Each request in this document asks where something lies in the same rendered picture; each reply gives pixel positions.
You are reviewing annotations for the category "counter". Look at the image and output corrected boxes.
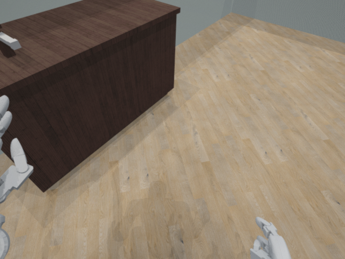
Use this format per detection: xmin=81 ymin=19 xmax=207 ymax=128
xmin=0 ymin=0 xmax=181 ymax=193

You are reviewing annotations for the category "tap lever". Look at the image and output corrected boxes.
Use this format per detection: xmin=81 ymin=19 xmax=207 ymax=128
xmin=0 ymin=32 xmax=21 ymax=50

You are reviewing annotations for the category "right robot hand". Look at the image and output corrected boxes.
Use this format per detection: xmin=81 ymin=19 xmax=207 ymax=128
xmin=250 ymin=217 xmax=291 ymax=259

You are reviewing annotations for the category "left robot hand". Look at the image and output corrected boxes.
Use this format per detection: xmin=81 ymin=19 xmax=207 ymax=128
xmin=0 ymin=95 xmax=33 ymax=203

